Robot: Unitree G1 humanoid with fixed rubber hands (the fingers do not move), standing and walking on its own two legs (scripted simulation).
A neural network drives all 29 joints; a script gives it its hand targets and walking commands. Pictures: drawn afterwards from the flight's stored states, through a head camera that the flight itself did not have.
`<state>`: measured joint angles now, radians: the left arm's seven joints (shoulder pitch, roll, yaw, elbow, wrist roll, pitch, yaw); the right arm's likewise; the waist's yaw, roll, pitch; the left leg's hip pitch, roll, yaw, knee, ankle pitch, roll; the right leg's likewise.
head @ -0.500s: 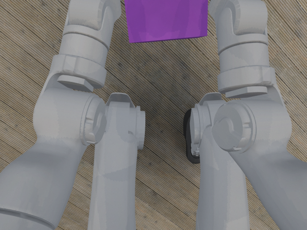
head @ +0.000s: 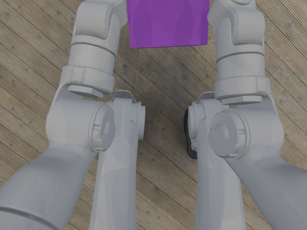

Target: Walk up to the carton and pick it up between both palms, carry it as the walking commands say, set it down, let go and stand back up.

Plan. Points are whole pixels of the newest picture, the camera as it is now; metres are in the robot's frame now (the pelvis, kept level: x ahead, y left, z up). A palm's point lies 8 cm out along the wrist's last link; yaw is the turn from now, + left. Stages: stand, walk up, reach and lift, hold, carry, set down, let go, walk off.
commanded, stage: reach and lift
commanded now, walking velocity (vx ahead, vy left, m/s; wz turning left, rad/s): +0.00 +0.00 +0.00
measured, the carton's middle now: out of the picture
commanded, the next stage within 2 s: none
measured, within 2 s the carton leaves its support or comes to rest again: neither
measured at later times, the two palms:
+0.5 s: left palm out of the picture +0.53 +0.11 -0.02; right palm out of the picture +0.52 -0.11 -0.01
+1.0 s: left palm out of the picture +0.51 +0.11 +0.05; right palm out of the picture +0.51 -0.11 +0.05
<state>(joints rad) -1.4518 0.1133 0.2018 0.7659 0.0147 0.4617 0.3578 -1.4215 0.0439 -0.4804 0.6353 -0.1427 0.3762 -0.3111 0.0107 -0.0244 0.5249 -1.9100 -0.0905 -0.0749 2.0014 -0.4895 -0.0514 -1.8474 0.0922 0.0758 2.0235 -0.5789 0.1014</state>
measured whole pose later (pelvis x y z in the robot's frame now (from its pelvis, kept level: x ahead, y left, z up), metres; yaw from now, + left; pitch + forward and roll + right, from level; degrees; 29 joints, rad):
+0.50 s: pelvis -0.02 +0.00 +0.04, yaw +0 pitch +18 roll -1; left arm -1.42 0.06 0.23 0.72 0.04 0.50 0.39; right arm -1.36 0.05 -0.48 0.58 -0.14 0.42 -0.30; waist 0.00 -0.02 0.52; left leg -1.73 -0.09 -0.07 1.85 -0.44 -0.04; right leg -1.67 0.08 0.09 1.88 -0.53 0.10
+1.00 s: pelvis -0.02 +0.01 +0.09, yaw +1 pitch +13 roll -1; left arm -1.31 0.00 0.26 0.66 0.07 0.51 0.41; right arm -1.28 0.06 -0.46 0.59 -0.15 0.43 -0.28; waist -0.01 -0.01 0.53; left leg -1.49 -0.08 -0.06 1.69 -0.43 -0.03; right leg -1.44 0.07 0.10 1.72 -0.51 0.10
